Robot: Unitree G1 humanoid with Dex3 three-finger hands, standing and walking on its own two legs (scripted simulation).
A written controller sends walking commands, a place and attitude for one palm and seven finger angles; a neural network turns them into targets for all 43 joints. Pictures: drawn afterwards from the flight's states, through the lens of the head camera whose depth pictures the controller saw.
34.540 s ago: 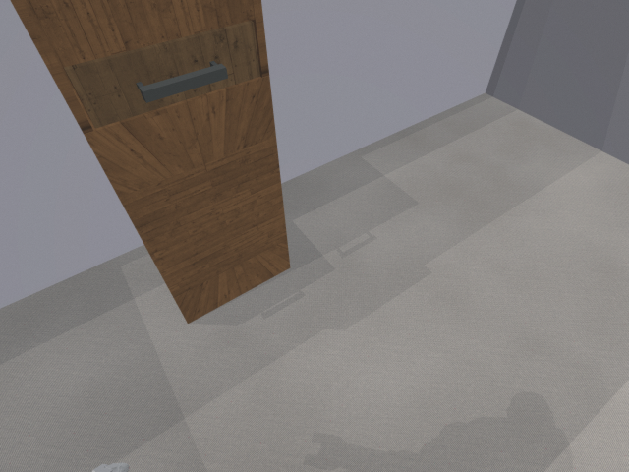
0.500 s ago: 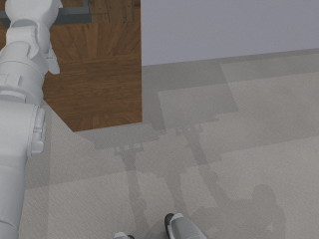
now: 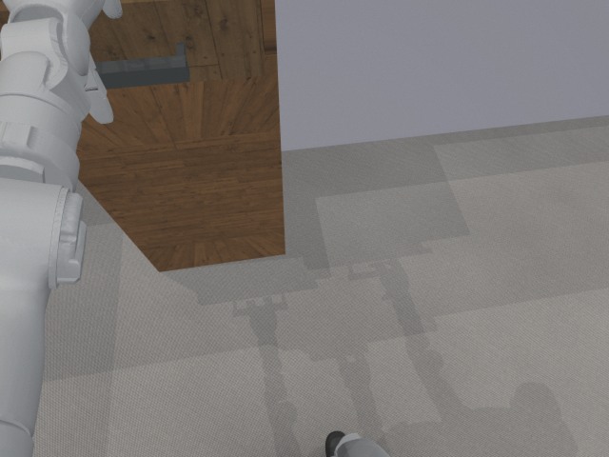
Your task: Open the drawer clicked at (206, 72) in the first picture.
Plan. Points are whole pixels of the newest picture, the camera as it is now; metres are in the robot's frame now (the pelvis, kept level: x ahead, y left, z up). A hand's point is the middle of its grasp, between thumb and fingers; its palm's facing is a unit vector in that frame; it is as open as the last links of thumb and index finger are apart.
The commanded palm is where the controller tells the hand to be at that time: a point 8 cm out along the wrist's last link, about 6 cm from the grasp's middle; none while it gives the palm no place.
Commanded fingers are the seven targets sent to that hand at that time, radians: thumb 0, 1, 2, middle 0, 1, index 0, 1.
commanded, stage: lift the hand off the handle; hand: left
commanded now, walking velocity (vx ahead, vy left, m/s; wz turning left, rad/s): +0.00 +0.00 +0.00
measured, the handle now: (118, 64) +0.63 +0.15 +0.12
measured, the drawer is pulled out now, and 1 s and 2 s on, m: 0.05 0.05 0.05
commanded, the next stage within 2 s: draw the hand back to the body in 0.62 s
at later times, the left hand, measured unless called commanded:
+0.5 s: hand out of the picture +0.58 +0.16 +0.25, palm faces -0.01 -0.02 -1.00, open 13.8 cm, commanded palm +0.58 +0.16 +0.31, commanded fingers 0.00 -0.50 0.30 -0.30 -1.20 -0.30 -1.20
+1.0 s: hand (21, 13) +0.54 +0.18 +0.24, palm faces +0.05 -0.02 -1.00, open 13.8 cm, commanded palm +0.47 +0.19 +0.31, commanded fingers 0.00 -0.50 0.30 -0.30 -1.20 -0.30 -1.20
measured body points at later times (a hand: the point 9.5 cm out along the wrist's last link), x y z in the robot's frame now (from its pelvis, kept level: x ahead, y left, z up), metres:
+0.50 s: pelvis +0.00 +0.00 +0.01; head +0.10 -0.02 +0.45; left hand +0.57 +0.16 +0.30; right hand -0.06 -0.27 -0.12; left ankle -0.06 +0.11 -0.72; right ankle -0.01 -0.13 -0.72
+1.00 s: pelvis +0.01 +0.00 +0.02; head +0.07 -0.03 +0.46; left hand +0.53 +0.18 +0.30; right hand +0.00 -0.27 -0.13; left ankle -0.06 +0.11 -0.72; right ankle -0.01 -0.13 -0.72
